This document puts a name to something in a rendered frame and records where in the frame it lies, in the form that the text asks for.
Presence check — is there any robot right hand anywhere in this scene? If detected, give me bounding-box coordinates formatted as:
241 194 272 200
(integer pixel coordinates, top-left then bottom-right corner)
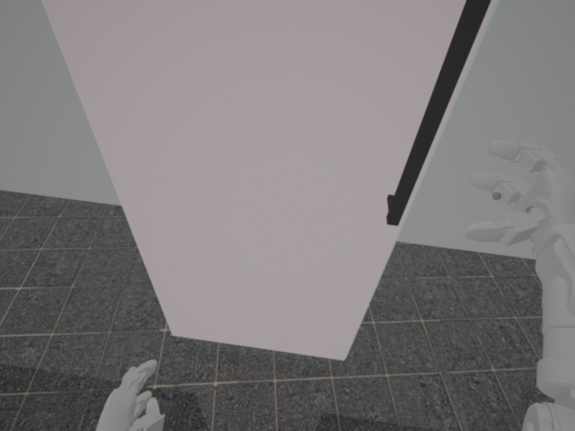
464 140 575 247

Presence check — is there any robot left hand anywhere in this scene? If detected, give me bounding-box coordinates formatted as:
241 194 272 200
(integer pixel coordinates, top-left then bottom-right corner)
96 359 164 431

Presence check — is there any fridge door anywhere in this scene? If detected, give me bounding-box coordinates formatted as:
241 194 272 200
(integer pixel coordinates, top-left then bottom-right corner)
41 0 496 361

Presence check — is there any handle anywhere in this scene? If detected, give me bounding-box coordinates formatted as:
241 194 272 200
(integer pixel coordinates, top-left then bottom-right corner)
386 0 491 225

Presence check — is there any robot right forearm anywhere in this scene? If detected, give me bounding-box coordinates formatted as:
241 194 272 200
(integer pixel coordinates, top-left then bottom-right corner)
532 224 575 410

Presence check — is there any robot right upper arm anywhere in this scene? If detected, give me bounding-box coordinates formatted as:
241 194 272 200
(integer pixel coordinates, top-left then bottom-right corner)
522 402 575 431

